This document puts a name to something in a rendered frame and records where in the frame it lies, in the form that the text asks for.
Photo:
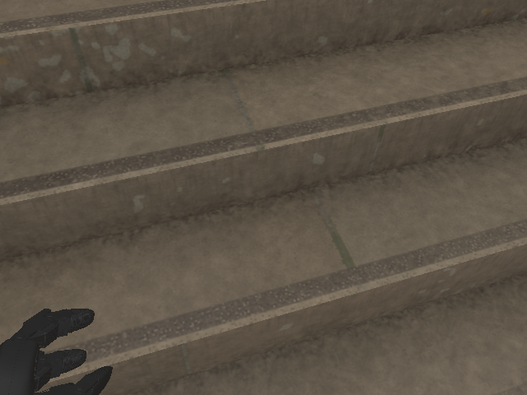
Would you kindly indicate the left robot hand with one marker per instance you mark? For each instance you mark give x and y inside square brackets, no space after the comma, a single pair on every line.
[24,369]

